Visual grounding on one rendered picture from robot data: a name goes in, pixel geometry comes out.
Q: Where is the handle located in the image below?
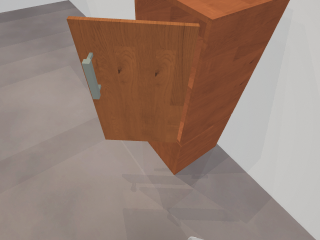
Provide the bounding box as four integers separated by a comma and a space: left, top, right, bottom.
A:
81, 52, 102, 100

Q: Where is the cupboard door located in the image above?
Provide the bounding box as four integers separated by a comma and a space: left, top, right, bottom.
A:
66, 16, 200, 143

